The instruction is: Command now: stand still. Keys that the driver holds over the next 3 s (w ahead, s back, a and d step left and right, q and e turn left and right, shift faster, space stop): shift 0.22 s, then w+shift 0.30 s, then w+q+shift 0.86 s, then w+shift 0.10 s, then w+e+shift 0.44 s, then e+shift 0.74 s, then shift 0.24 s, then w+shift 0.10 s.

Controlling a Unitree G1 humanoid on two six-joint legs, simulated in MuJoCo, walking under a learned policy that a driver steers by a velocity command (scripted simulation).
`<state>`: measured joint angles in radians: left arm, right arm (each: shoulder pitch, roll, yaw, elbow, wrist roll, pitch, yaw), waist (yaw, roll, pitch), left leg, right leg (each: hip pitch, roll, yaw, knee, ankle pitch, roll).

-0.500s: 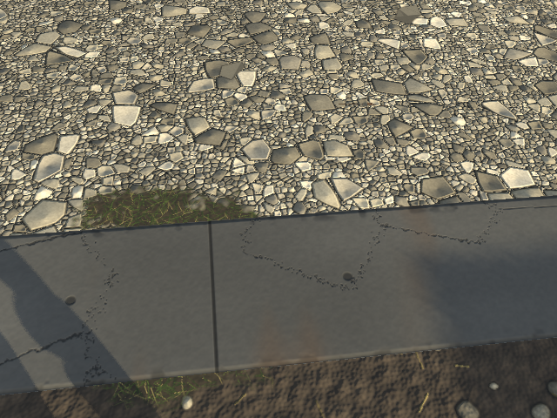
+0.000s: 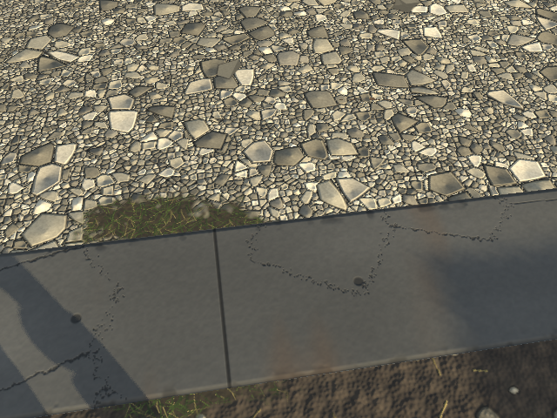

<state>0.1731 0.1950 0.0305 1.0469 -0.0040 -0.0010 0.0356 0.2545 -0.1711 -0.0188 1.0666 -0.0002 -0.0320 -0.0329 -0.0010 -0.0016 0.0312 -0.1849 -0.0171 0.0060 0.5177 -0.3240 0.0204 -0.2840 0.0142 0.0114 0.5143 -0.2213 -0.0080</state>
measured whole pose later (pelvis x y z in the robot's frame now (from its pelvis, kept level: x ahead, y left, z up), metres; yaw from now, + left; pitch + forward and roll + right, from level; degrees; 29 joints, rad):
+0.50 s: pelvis +0.07 -0.03 +0.01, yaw +0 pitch +1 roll +0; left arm 0.15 0.23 0.07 1.01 0.02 -0.06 -0.04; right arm 0.43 -0.23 -0.06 1.07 -0.02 -0.08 -0.01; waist -0.04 0.04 -0.03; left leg -0.02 0.04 -0.01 0.31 -0.32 0.00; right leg -0.46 -0.07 -0.05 0.71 -0.30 -0.04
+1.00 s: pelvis +0.36 -0.07 -0.03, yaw +16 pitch +1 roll +0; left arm 0.51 0.16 0.03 1.06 0.03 -0.10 0.04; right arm 0.00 -0.23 -0.04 0.79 -0.01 -0.01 0.08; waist 0.03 0.01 0.04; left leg -0.72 0.01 0.20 0.80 -0.04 0.19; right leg 0.29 0.01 -0.39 0.18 -0.45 0.04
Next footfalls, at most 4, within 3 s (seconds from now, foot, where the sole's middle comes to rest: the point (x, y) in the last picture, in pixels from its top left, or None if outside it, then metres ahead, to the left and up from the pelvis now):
0.56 right None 0.19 -0.18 -0.77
1.06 left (286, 393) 0.56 0.01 -0.77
1.50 right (245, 240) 1.03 0.13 -0.77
1.88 left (111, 218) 1.11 0.55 -0.77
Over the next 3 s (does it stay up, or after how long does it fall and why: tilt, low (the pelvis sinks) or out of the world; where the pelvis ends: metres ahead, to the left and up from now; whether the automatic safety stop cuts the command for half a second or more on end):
stays up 1.44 0.62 0.00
